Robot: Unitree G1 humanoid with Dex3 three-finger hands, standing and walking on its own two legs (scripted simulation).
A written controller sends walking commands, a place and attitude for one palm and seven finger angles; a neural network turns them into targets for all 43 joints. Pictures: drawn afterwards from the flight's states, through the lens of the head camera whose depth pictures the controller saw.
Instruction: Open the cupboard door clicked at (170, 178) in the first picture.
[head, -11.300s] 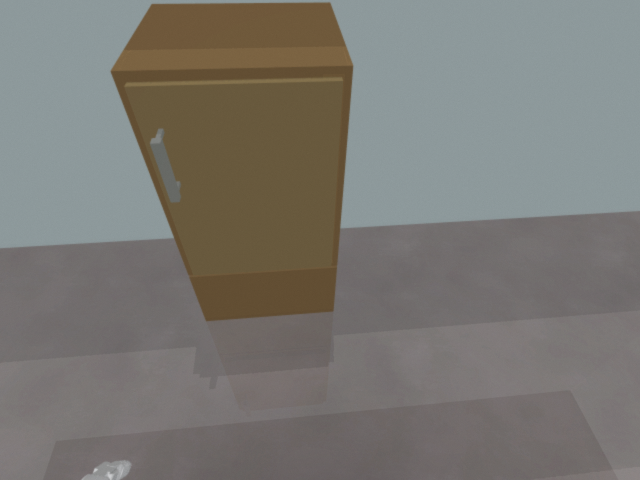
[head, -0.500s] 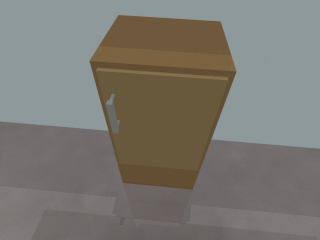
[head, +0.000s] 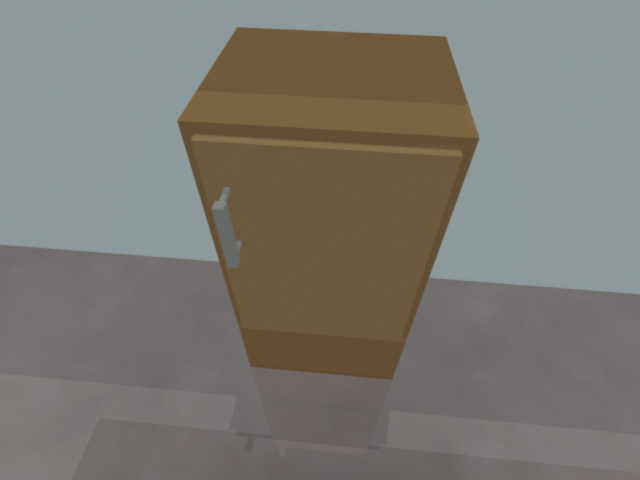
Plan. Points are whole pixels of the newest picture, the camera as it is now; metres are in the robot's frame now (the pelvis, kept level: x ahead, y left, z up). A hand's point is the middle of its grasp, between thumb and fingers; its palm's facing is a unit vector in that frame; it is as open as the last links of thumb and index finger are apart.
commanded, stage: look again from close up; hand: left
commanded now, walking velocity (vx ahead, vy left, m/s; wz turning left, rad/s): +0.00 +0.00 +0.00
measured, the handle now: (230, 229) +0.54 +0.20 -0.04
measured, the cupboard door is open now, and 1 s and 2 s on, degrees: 0 0 0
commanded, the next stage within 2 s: raise the hand with hooked fingers in 0.34 s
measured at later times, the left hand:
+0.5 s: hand out of the picture -0.02 +0.23 -0.15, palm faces +0.11 -0.98 -0.18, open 7.4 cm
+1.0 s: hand out of the picture +0.07 +0.26 -0.07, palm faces +0.10 -1.00 -0.02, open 9.4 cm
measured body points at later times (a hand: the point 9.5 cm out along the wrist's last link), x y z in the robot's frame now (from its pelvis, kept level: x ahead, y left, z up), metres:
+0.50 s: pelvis -0.05 +0.05 +0.00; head -0.05 +0.06 +0.45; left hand -0.02 +0.28 -0.14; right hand -0.02 -0.19 -0.14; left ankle +0.02 +0.12 -0.73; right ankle -0.07 -0.09 -0.73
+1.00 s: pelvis -0.11 +0.04 -0.11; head -0.08 +0.09 +0.34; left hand +0.06 +0.32 -0.06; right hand +0.13 -0.17 -0.13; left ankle +0.02 +0.12 -0.73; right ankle -0.06 -0.07 -0.73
